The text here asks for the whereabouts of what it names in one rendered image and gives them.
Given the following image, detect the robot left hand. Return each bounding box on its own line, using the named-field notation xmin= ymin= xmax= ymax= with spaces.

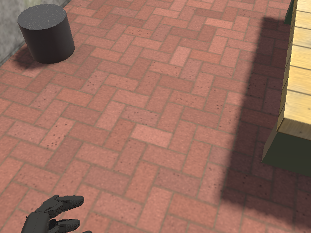
xmin=20 ymin=194 xmax=92 ymax=233

